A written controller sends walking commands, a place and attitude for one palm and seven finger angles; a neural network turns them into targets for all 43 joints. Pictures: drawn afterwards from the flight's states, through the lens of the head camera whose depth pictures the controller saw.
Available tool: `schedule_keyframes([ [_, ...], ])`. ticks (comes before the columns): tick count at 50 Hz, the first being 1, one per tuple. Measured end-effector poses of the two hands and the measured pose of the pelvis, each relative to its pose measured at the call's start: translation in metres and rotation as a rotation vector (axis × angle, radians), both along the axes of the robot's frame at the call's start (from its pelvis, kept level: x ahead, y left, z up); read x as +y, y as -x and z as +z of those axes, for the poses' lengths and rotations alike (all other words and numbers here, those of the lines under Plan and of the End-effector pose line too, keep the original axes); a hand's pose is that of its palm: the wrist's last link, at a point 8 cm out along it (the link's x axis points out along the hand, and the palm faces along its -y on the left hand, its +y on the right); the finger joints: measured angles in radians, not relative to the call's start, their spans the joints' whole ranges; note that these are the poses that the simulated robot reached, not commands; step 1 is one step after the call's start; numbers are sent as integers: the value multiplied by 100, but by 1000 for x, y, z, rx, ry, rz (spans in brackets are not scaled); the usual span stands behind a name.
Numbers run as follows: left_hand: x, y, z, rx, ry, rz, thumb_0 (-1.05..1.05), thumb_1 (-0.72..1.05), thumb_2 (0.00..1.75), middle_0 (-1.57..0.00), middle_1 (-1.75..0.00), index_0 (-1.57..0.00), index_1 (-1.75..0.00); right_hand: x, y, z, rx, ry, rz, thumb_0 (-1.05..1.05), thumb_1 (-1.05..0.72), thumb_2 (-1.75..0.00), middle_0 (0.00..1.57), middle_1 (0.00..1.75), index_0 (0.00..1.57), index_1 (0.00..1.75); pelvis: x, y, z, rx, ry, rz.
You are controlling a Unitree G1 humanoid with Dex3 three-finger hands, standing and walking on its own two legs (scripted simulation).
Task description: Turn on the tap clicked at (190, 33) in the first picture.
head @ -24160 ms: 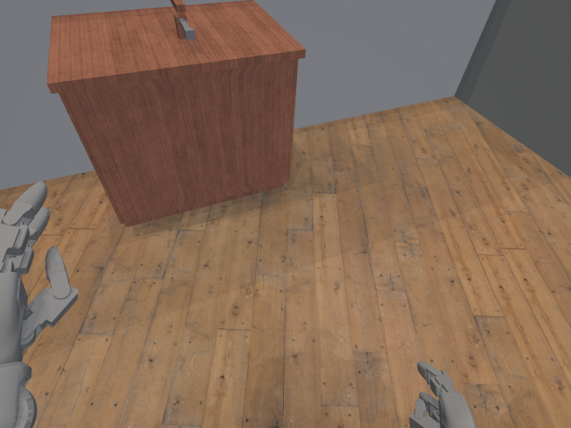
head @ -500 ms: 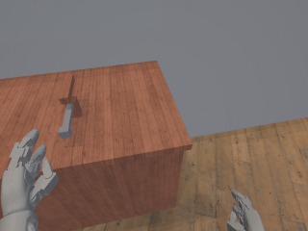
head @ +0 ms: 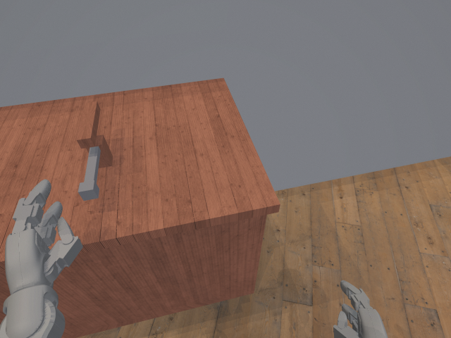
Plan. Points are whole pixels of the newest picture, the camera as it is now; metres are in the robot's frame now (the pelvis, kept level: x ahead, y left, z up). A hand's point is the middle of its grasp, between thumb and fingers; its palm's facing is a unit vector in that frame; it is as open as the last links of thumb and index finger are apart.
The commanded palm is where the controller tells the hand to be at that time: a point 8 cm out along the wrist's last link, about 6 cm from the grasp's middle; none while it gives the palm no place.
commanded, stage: reach beside the lever's end, fingers flat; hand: left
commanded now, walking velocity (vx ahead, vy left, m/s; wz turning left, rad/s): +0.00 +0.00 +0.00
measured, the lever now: (89, 190) +0.36 +0.32 +0.06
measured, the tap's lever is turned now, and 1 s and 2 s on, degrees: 0 0 0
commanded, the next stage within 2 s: push the lever round in 1.64 s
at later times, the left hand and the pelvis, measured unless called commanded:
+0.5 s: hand (74, 229) +0.25 +0.28 +0.09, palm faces +0.53 -0.84 -0.11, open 7.6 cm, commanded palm +0.21 +0.33 +0.09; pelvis +0.00 +0.01 +0.00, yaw +0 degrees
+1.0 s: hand (68, 214) +0.29 +0.32 +0.06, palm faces +0.54 -0.84 -0.11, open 7.8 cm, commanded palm +0.25 +0.36 +0.06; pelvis +0.00 +0.01 -0.01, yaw -1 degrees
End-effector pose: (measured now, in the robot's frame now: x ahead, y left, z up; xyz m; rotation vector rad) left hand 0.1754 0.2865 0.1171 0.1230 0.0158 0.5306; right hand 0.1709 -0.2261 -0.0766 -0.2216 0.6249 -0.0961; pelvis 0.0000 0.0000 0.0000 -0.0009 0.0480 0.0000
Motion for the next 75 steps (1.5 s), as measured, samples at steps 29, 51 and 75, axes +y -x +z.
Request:
schedule_keyframes([
  [29,33,-37,-26,-5,7,25,2,90,89,-18,-23,-18,-23,3,11,-11,86,17,-35,1,-90,-90,21,30,20,30,10,3,-3,38,6,-9],
  [51,72,-73,-48,12,25,44,2,90,89,-16,-17,-16,-17,-17,45,-25,208,64,-110,1,-90,-90,20,30,20,30,12,4,-9,92,12,-19],
  [75,88,-99,-65,12,27,27,2,90,89,-15,-15,-15,-15,-10,70,-38,315,66,-145,1,-90,-90,21,30,20,30,23,3,-16,144,24,-30],
])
